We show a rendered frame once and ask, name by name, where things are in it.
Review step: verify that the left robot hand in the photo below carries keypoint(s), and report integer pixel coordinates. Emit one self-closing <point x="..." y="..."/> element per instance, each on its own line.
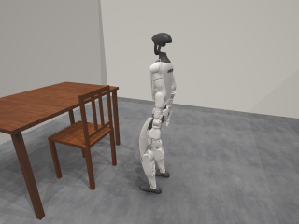
<point x="155" y="134"/>

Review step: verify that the robot left forearm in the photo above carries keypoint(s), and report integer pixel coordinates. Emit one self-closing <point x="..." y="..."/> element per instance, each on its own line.
<point x="159" y="109"/>

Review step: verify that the table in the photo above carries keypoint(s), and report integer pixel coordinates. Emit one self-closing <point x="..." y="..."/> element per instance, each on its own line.
<point x="24" y="110"/>

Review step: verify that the robot right forearm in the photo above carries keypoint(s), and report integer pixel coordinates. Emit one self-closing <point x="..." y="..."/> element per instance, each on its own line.
<point x="170" y="101"/>

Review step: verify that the chair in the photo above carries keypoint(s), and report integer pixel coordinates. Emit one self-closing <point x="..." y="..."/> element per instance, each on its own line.
<point x="84" y="135"/>

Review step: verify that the robot left upper arm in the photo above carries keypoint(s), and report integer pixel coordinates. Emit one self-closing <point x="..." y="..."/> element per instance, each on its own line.
<point x="156" y="71"/>

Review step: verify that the right robot hand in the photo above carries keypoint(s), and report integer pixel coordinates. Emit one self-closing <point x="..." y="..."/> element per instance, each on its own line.
<point x="168" y="118"/>

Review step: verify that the humanoid robot head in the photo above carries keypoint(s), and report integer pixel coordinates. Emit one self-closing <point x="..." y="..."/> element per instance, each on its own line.
<point x="160" y="40"/>

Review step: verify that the left robot foot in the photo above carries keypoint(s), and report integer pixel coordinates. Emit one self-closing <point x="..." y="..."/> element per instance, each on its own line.
<point x="147" y="188"/>

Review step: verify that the robot right upper arm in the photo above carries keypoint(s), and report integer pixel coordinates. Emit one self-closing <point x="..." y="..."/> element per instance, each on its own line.
<point x="174" y="85"/>

